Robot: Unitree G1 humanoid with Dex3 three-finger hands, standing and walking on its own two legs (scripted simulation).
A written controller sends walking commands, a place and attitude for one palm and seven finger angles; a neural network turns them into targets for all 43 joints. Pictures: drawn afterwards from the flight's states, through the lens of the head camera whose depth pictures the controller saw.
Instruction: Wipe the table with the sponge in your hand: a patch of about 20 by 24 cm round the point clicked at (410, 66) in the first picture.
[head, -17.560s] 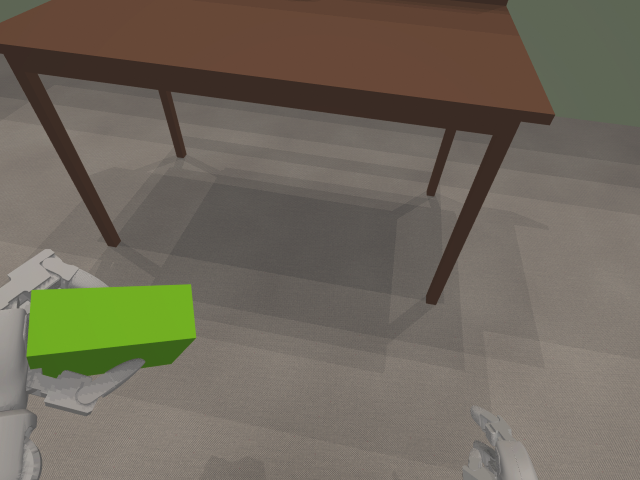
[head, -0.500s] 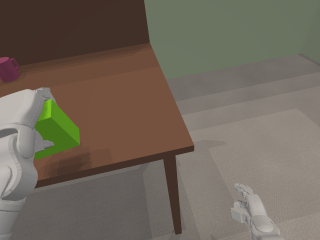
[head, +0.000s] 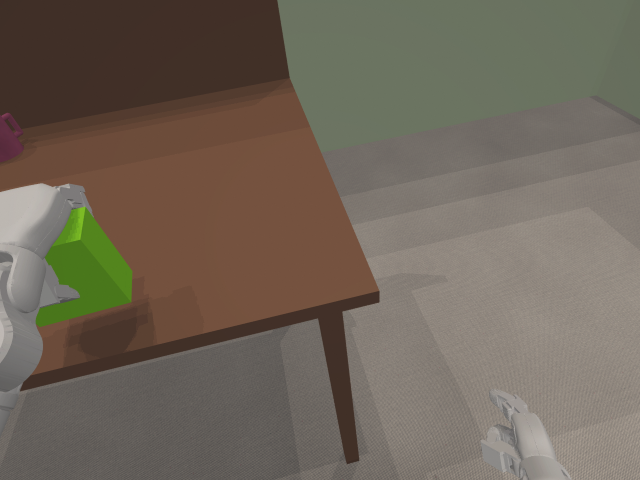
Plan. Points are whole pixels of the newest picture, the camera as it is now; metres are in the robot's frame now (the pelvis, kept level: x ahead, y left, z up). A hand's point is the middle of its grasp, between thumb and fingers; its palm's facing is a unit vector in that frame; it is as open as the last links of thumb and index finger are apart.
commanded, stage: move the sponge above the wiping area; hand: left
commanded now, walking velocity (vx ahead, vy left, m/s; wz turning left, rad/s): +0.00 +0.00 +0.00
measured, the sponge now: (71, 279) +0.27 +0.35 +0.15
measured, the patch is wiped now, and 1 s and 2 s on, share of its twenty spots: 0.00 0.00 0.00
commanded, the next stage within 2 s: none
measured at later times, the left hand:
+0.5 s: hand (34, 249) +0.28 +0.38 +0.19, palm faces +0.05 +0.06 -1.00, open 9.7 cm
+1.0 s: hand (14, 246) +0.27 +0.39 +0.20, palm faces +0.07 +0.07 -1.00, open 9.7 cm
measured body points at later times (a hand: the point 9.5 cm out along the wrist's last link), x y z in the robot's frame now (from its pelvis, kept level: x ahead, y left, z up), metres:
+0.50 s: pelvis +0.02 +0.01 +0.00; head +0.02 -0.03 +0.45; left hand +0.27 +0.37 +0.24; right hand +0.25 -0.20 -0.10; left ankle +0.02 +0.13 -0.74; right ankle +0.01 -0.11 -0.74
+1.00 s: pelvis +0.01 +0.02 +0.00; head +0.01 -0.02 +0.45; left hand +0.26 +0.39 +0.26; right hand +0.24 -0.18 -0.10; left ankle +0.02 +0.13 -0.74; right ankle +0.01 -0.11 -0.74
